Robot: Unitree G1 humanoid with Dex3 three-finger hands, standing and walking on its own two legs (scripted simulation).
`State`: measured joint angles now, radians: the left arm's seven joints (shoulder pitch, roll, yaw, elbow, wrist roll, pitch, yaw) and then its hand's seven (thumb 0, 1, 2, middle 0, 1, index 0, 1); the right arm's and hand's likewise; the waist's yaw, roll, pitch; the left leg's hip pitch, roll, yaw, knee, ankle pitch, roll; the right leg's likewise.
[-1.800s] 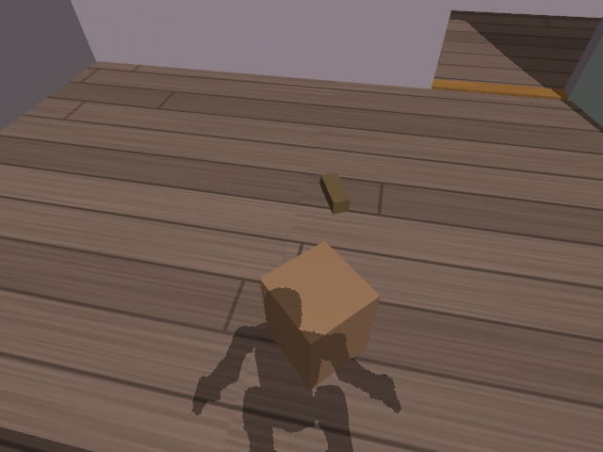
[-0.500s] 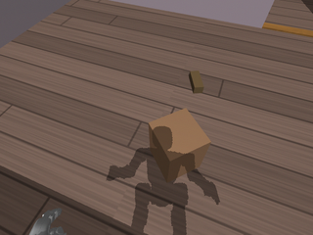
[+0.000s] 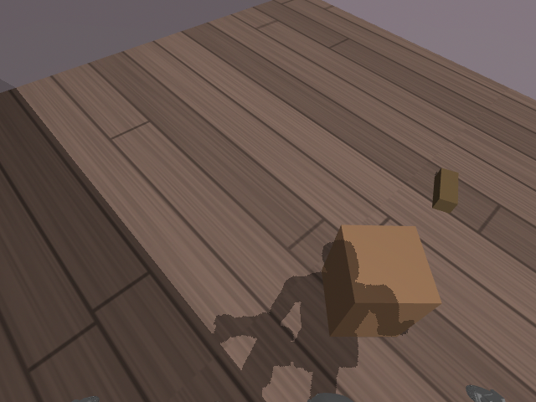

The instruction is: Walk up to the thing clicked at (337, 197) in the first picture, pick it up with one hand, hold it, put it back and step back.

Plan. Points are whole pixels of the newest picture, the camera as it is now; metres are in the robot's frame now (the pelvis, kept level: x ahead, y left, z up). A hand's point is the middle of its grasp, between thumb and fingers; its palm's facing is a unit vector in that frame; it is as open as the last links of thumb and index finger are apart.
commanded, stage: walk up
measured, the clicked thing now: (445, 190) +1.10 -0.88 -0.72
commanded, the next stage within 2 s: stand in 1.90 s
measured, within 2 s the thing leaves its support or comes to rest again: neither
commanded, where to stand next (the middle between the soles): +0.07 +0.01 m, yaw +34 degrees
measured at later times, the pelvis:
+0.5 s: pelvis -0.02 -0.03 +0.00, yaw +20 degrees
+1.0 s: pelvis -0.01 -0.03 -0.01, yaw +32 degrees
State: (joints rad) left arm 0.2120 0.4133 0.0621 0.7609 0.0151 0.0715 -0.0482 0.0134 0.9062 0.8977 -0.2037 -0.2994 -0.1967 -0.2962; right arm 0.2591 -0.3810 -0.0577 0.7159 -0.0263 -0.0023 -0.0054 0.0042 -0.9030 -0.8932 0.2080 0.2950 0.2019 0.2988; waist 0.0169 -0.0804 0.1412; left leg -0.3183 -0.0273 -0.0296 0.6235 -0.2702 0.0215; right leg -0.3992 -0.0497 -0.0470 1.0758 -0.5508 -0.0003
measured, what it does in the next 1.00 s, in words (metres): steps on the spot, turning left: right foot, then left foot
